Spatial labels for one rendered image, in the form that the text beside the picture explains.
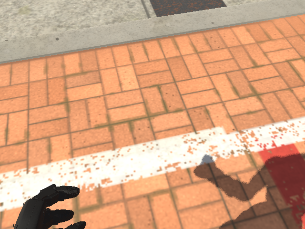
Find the left robot hand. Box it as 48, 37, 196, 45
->
12, 184, 86, 229

